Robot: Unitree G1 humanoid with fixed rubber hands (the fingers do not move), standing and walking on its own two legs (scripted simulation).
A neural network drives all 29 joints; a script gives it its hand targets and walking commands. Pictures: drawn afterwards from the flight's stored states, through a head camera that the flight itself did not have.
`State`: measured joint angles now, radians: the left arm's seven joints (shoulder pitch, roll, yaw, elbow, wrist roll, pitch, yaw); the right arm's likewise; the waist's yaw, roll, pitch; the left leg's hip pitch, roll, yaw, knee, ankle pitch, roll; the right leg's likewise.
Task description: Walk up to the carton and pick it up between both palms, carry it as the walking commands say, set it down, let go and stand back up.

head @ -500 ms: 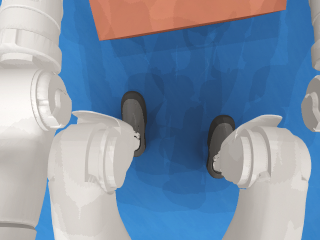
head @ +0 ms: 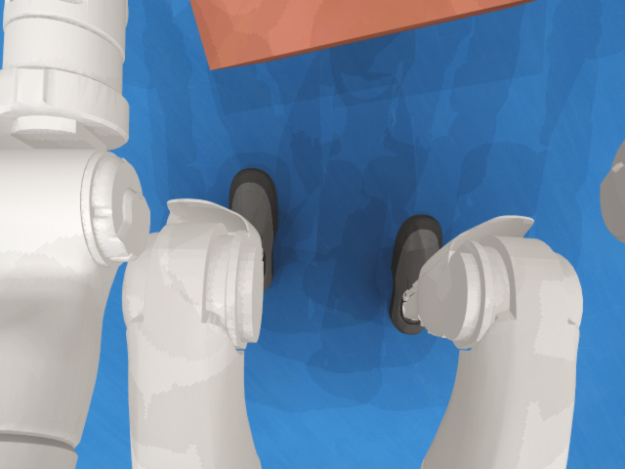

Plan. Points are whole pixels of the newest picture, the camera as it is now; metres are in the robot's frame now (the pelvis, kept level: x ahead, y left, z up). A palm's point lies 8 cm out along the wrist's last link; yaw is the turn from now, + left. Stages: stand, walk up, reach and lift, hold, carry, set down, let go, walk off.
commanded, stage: reach and lift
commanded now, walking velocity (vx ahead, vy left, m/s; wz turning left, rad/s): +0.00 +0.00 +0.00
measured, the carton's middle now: out of the picture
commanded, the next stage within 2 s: none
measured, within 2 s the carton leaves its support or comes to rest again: neither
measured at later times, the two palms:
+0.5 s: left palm out of the picture +0.54 +0.23 -0.12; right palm out of the picture +0.60 -0.14 -0.10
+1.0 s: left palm out of the picture +0.52 +0.24 -0.06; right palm out of the picture +0.58 -0.12 -0.04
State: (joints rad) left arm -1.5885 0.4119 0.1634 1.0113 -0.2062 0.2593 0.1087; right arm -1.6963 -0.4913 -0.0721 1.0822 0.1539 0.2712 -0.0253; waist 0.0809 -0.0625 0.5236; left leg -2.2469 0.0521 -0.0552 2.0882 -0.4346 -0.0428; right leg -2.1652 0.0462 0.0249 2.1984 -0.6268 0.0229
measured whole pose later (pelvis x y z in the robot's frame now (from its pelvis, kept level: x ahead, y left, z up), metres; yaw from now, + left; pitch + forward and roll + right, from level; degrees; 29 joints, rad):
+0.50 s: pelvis -0.01 +0.00 +0.03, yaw +0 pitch +32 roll +1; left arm -1.51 0.35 0.29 0.83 -0.11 0.37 0.12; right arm -1.63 -0.46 -0.11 0.93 0.11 0.37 -0.05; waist 0.09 -0.04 0.52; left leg -2.11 0.04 -0.07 2.00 -0.43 -0.06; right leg -2.04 0.05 0.02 2.11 -0.61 0.01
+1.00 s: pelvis -0.03 +0.01 +0.07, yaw +0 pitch +29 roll -1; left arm -1.48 0.28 0.33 0.74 -0.05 0.44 0.27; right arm -1.58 -0.39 -0.21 0.84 0.03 0.44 -0.07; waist 0.08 -0.01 0.52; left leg -2.00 0.02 -0.06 1.85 -0.35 -0.04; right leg -1.92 0.03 0.02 1.94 -0.53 0.03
